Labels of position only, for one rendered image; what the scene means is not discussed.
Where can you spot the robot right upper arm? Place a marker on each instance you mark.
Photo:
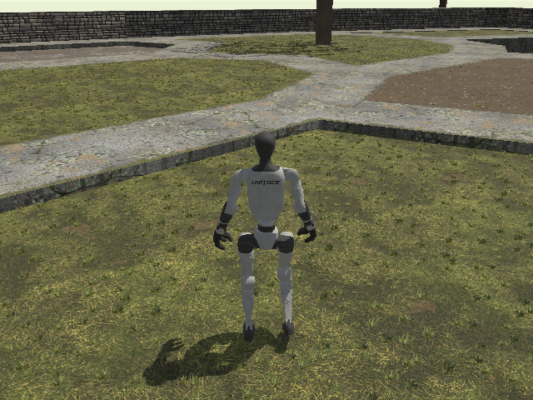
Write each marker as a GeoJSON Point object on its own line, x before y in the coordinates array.
{"type": "Point", "coordinates": [292, 176]}

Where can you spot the robot left hand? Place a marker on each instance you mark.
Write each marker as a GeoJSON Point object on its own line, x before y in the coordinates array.
{"type": "Point", "coordinates": [217, 237]}

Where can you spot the robot left upper arm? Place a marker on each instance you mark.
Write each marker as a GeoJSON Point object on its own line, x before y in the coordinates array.
{"type": "Point", "coordinates": [235, 188]}

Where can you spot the robot right hand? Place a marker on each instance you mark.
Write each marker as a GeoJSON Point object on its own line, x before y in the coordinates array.
{"type": "Point", "coordinates": [313, 234]}

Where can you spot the left robot forearm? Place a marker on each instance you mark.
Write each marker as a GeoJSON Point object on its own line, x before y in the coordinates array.
{"type": "Point", "coordinates": [223, 221]}

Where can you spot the right robot forearm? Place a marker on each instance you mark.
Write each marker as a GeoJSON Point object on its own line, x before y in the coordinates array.
{"type": "Point", "coordinates": [307, 219]}

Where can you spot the robot torso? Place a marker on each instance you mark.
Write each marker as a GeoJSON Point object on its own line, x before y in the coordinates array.
{"type": "Point", "coordinates": [266, 201]}

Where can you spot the robot right shin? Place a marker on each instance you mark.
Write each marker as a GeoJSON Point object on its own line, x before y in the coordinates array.
{"type": "Point", "coordinates": [286, 296]}

